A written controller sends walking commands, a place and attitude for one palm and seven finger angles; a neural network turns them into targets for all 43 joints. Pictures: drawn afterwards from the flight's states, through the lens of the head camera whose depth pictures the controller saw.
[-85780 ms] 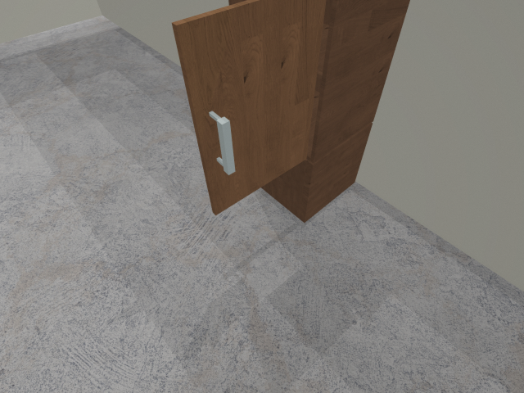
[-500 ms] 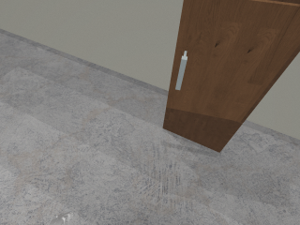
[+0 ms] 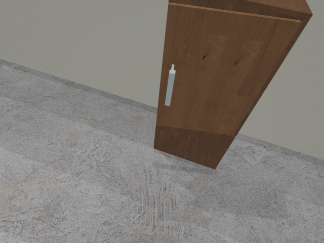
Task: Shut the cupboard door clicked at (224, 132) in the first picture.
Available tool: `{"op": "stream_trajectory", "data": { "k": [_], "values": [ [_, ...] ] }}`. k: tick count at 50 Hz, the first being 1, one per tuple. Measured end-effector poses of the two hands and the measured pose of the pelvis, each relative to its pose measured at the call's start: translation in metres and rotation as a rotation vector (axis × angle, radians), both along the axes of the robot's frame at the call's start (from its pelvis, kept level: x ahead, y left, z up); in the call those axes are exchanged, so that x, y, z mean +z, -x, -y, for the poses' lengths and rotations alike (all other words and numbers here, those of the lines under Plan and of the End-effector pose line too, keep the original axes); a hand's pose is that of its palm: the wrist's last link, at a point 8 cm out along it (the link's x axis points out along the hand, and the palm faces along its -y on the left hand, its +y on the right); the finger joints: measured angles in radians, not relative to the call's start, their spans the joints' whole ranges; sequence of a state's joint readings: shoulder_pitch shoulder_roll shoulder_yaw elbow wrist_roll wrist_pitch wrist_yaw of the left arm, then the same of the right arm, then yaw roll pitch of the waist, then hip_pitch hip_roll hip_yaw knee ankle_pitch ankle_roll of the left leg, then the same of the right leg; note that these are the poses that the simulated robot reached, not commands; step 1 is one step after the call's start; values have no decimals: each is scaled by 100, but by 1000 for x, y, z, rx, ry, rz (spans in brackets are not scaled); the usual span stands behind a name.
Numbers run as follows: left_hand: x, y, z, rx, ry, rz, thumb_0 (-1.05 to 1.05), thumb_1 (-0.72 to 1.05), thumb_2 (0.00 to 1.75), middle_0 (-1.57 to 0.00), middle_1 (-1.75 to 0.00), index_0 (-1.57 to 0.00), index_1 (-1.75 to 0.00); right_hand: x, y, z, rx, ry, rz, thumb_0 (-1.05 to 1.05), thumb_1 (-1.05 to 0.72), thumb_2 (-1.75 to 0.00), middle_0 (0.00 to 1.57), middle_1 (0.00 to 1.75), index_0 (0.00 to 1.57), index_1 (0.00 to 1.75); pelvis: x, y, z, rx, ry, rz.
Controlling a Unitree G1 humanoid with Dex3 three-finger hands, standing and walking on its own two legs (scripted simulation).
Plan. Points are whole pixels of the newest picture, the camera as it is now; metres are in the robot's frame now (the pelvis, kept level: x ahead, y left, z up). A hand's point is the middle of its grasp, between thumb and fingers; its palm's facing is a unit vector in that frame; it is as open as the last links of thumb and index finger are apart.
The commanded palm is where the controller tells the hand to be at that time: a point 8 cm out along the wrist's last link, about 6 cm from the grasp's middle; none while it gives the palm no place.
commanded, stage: take the last steps up to it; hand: left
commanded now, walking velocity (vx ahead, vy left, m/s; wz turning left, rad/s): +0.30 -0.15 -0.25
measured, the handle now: (170, 85) +0.70 +0.00 -0.04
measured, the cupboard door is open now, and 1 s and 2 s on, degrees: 13 13 13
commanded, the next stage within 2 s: come to a stop and stand still in 0.54 s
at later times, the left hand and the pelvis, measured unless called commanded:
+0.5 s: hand (138, 204) +0.26 +0.07 -0.16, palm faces -0.15 -0.97 -0.20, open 7.4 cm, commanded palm none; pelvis +0.13 -0.10 -0.01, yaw -6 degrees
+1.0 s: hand (147, 212) +0.24 +0.04 -0.17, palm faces -0.04 -0.98 -0.21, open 7.3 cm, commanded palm none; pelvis +0.22 -0.13 +0.00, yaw -6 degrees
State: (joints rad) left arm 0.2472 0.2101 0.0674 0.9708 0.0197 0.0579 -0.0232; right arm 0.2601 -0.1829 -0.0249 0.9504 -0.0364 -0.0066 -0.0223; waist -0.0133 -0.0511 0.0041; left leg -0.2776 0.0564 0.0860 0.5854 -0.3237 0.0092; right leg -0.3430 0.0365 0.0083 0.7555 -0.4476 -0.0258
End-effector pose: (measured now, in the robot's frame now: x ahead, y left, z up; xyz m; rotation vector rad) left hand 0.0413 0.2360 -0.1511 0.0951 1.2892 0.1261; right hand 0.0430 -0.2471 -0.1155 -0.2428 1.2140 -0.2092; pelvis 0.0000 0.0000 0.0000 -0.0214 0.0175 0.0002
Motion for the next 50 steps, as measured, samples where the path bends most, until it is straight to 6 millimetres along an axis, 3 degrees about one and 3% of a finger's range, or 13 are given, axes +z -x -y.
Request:
{"op": "stream_trajectory", "data": {
  "k": [5, 11, 17, 21, 24, 28, 30, 34, 38, 44, 50],
  "values": [
    [11, -23, -7, -49, 8, -25, 1, 91, 90, -19, -30, -20, -30, 15, 24, -2, -52, 12, -64, 1, -91, -90, 20, 30, 20, 30, 14, -18, 2, -24, 18, -3],
    [18, -73, 2, -109, -13, -10, 1, 91, 90, -19, -30, -20, -30, 16, 52, 5, -140, -7, -184, 1, -91, -90, 20, 30, 20, 30, 18, -44, 15, -72, 20, -5],
    [18, -150, 45, -212, -30, 22, 1, 91, 90, -19, -30, -20, -30, 1, 68, 24, -245, -60, -295, 1, -91, -90, 20, 30, 20, 30, 8, -79, 47, -113, -1, -9],
    [11, -205, 83, -246, -52, 110, 1, 91, 90, -19, -30, -20, -30, -23, 60, 49, -282, -106, -364, 1, -91, -90, 20, 30, 20, 30, -11, -109, 79, -120, -17, -9],
    [16, -219, 107, -228, -56, 141, 1, 91, 90, -19, -30, -20, -30, -29, 26, 72, -269, -112, -352, 1, -91, -90, 20, 30, 20, 30, -8, -123, 94, -114, -15, 7],
    [22, -215, 127, -182, -48, 100, 0, 91, 90, -19, -30, -20, -30, -23, -50, 99, -214, -92, -215, 1, -91, -90, 20, 30, 20, 30, 4, -145, 108, -101, -15, 13],
    [24, -215, 128, -153, -62, 90, -1, 93, 90, -20, -30, -20, -30, -19, -90, 108, -179, -84, -138, 1, -91, -90, 19, 30, 20, 30, 7, -157, 113, -90, -8, 10],
    [19, -213, 131, -125, -56, 48, -1, 94, 90, -20, -30, -20, -30, -11, -162, 115, -119, -79, -16, 1, -91, -90, 19, 30, 20, 30, 8, -180, 122, -79, 7, 10],
    [5, -210, 137, -87, -28, -3, 0, 92, 90, -20, -30, -20, -30, -10, -217, 110, -65, -76, 63, 1, -91, -90, 19, 30, 20, 30, 1, -204, 123, -85, 29, 24],
    [1, -206, 147, -42, -19, -82, 1, 92, 90, -19, -30, -20, -30, -9, -254, 96, -28, -96, 58, 1, -91, -90, 19, 30, 20, 30, 4, -225, 127, -87, -10, 20],
    [12, -201, 142, -58, -66, -123, 1, 92, 90, -20, -30, -20, -30, -20, -250, 104, -58, -116, 21, 1, -91, -90, 20, 30, 20, 30, 4, -220, 129, -100, -24, 1]
  ]
}}
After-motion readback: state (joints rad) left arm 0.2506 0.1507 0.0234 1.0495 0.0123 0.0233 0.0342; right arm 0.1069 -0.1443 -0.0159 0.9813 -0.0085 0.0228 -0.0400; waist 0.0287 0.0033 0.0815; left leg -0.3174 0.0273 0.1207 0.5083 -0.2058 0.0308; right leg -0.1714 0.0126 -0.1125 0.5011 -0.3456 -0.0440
